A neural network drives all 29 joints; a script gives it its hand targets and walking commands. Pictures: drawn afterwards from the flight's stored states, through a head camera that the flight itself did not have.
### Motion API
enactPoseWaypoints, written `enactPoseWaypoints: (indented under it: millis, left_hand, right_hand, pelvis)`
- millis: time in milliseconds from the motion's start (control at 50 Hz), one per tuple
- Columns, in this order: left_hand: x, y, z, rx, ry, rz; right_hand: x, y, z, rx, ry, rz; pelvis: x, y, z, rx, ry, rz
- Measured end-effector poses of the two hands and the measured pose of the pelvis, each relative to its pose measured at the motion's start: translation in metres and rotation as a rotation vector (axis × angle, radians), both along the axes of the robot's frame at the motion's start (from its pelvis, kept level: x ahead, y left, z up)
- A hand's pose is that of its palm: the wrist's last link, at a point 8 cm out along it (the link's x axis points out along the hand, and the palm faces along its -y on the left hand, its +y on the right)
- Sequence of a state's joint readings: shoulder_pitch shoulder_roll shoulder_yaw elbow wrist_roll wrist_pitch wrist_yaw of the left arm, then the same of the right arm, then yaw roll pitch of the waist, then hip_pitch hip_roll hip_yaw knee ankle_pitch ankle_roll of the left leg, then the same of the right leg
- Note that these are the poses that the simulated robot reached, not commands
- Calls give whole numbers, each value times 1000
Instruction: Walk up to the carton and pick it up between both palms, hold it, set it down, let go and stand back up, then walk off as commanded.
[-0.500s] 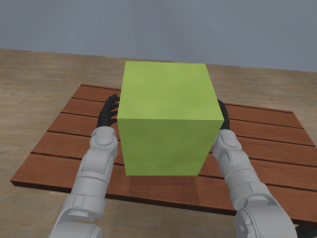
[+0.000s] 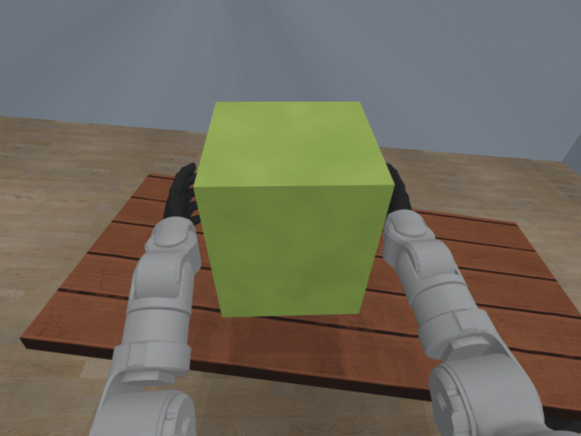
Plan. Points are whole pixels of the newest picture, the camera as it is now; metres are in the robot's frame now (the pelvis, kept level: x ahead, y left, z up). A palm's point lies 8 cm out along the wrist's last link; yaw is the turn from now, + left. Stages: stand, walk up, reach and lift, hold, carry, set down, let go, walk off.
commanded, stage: reach and lift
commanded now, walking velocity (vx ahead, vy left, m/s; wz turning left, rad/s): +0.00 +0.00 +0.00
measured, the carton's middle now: (289, 211) +0.41 +0.05 +0.16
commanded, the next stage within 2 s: hold in 1.10 s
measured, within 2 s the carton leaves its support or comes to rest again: neither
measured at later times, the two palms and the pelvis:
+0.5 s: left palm (233, 189) +0.37 +0.12 +0.22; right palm (441, 229) +0.38 -0.17 +0.18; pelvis +0.00 +0.00 +0.00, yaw +0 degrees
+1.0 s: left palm (187, 186) +0.38 +0.19 +0.21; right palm (409, 180) +0.40 -0.11 +0.25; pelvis +0.01 +0.00 +0.00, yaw +0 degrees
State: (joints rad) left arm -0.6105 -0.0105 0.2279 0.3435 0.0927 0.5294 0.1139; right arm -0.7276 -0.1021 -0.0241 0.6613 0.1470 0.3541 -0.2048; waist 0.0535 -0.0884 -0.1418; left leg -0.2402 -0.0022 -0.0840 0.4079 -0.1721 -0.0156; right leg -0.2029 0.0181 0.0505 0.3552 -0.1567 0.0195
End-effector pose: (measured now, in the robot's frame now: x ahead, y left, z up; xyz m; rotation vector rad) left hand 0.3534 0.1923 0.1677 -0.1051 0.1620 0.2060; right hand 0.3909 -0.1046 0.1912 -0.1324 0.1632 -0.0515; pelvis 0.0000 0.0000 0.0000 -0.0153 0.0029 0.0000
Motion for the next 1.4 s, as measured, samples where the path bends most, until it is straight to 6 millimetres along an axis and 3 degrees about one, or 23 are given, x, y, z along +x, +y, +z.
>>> enactPoseWaypoints:
  millis: [140,280,420,520,660,800,920,1020,1100,1280,1400]
  left_hand:
    - [9,0,7,-16,-17,-27]
    - [17,-31,11,43,42,-72]
    - [17,-60,36,183,37,-77]
    - [13,-69,53,221,19,-78]
    - [17,-56,53,65,13,-88]
    - [25,-25,44,-30,-11,-91]
    - [30,-7,34,-50,10,-93]
    - [27,-5,40,-18,23,-73]
    - [22,-16,59,59,8,-52]
    - [12,-64,89,199,20,-49]
    - [3,-70,98,165,4,-69]
  right_hand:
    - [3,1,23,-4,-17,-28]
    - [-2,-33,3,89,39,-80]
    - [-5,-62,-13,270,35,-91]
    - [-10,-70,-10,293,16,-91]
    - [-12,-59,19,142,17,-101]
    - [-3,-27,51,13,-7,-98]
    - [3,-6,58,-21,15,-96]
    - [7,-6,53,31,31,-81]
    - [7,-19,50,113,18,-60]
    - [-4,-64,26,305,35,-62]
    - [-19,-71,35,266,18,-79]
  pelvis:
    - [1,1,0,-1,1,0]
    - [2,1,0,0,3,0]
    - [3,0,0,1,3,0]
    - [2,-1,0,2,2,0]
    - [1,-6,1,5,1,0]
    - [6,-1,0,-1,7,-1]
    - [11,0,0,-1,15,-1]
    - [12,0,1,-1,16,-1]
    - [12,0,1,0,16,-1]
    - [6,-2,0,1,5,-1]
    - [1,-5,0,3,-2,-1]
